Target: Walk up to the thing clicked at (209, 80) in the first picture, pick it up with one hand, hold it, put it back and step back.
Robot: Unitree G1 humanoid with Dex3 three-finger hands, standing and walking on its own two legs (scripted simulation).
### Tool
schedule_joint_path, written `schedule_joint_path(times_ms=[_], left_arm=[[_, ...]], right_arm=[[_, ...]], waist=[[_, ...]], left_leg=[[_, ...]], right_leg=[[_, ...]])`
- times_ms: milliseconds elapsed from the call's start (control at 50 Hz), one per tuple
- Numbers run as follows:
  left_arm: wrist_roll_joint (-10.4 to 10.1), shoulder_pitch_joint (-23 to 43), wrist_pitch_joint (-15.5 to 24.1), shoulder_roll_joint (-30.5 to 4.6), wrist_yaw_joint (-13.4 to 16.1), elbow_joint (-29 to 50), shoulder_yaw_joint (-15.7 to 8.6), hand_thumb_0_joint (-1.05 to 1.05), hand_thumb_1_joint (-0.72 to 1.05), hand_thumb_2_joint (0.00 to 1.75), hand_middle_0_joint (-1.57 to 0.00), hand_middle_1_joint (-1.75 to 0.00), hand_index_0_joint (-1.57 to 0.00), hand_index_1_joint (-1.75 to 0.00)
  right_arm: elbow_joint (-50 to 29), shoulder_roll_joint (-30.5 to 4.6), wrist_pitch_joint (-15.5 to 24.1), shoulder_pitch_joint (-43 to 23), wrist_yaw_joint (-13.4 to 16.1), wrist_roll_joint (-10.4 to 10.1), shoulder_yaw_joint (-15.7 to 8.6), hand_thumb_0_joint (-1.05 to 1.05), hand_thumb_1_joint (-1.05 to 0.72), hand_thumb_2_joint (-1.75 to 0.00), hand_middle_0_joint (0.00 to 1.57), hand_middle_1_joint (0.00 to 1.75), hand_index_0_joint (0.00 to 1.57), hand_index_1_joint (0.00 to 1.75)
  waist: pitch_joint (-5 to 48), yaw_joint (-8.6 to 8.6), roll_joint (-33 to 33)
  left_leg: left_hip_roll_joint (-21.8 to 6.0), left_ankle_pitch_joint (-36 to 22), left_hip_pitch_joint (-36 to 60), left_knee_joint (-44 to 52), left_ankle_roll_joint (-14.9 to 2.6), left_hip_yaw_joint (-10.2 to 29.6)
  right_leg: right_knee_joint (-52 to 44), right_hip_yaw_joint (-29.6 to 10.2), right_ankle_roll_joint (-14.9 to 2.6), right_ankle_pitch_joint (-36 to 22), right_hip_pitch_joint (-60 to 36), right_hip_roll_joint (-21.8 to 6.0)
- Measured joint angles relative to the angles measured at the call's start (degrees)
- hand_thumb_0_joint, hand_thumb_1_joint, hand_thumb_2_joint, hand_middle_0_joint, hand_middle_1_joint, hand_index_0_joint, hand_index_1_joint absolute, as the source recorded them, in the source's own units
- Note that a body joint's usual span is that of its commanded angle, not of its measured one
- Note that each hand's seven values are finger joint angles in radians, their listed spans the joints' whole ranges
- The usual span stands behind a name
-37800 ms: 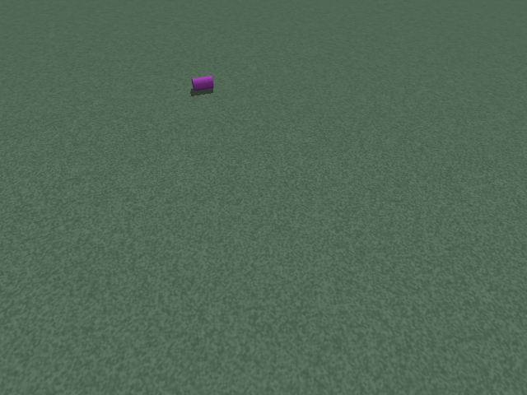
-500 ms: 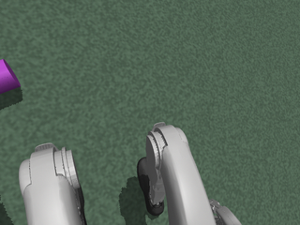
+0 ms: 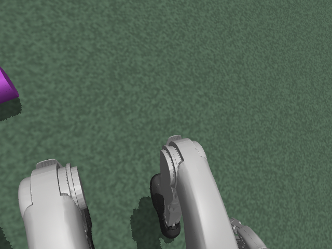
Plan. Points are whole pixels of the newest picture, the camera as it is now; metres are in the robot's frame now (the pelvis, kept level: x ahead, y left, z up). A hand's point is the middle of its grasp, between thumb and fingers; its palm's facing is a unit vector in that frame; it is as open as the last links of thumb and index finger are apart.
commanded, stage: rise first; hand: left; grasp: from above
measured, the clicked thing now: out of the picture +0.50 +0.37 -0.28
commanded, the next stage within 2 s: approach in 1.50 s
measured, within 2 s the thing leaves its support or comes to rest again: neither
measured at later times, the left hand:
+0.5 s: hand out of the picture +0.45 +0.39 -0.16, palm faces -0.39 -0.19 -0.90, open 14.1 cm
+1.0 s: hand out of the picture +0.45 +0.39 -0.16, palm faces -0.39 -0.19 -0.90, open 14.1 cm
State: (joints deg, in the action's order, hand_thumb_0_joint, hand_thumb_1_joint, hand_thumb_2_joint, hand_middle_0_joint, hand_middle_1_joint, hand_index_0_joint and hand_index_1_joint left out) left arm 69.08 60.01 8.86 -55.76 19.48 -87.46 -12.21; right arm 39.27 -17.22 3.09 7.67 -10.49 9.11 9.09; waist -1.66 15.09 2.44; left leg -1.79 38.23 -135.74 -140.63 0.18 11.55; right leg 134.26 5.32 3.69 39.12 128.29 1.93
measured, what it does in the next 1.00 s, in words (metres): stands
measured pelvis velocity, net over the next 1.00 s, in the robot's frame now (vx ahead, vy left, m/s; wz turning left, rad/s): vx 0.00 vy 0.00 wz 0.00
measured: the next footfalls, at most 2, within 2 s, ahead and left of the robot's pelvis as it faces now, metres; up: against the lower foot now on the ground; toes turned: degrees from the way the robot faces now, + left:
none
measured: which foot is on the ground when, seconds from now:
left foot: down 0.00-1.00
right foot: down 0.00-1.00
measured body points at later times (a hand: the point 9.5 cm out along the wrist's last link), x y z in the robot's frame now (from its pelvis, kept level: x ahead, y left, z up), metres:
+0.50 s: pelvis +0.00 +0.00 +0.00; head +0.25 +0.10 +0.36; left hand +0.46 +0.40 -0.11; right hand +0.07 -0.26 -0.09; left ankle +0.07 +0.13 -0.29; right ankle +0.11 -0.13 -0.29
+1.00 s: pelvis +0.00 +0.00 +0.00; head +0.25 +0.10 +0.36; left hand +0.47 +0.40 -0.11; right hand +0.06 -0.26 -0.09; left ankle +0.07 +0.13 -0.29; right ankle +0.11 -0.13 -0.29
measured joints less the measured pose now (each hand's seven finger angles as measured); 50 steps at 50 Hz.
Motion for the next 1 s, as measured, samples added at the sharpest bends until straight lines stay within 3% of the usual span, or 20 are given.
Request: schedule_joint_path(times_ms=[440,700,1000], left_arm=[[-0.92,-2.38,-0.18,2.13,-0.84,3.28,0.32,0.0,-0.53,0.99,-0.09,-1.03,-0.09,-1.03],[-0.74,-0.48,-0.71,0.84,-0.44,1.19,0.0,0.0,-0.53,0.98,-0.09,-1.04,-0.09,-1.04],[-0.85,-1.76,-0.27,1.23,-1.2,2.81,0.08,0.0,-0.54,0.99,-0.08,-1.03,-0.09,-1.04]], right_arm=[[0.18,0.27,-0.27,0.37,-0.58,-0.54,-1.06,0.0,-0.88,-0.89,0.2,0.3,0.21,0.3],[-0.69,-0.14,0.33,-0.15,-0.48,-0.25,-0.55,0.0,-0.89,-0.89,0.2,0.3,0.21,0.29],[-0.17,0.01,-0.33,0.75,-0.64,-0.36,-0.7,0.0,-0.88,-0.89,0.2,0.3,0.21,0.29]], waist=[[0.85,-0.99,-0.41],[-0.15,-0.07,-0.29],[0.08,-0.37,-0.19]], left_leg=[[0.21,0.32,0.02,0.35,0.02,-0.37],[0.1,0.34,0.24,0.3,0.19,-0.21],[0.21,0.27,0.13,0.15,0.08,-0.16]], right_leg=[[-0.09,-0.25,-0.12,0.58,-0.03,-0.29],[-0.07,-0.17,-0.1,0.38,-0.05,-0.13],[-0.06,-0.08,-0.25,0.39,-0.14,-0.17]])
